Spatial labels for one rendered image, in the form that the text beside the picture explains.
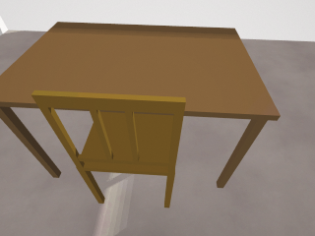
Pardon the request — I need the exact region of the table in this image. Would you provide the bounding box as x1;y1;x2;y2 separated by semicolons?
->
0;22;281;188

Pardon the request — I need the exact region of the chair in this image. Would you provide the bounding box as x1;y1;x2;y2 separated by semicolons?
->
31;90;186;208

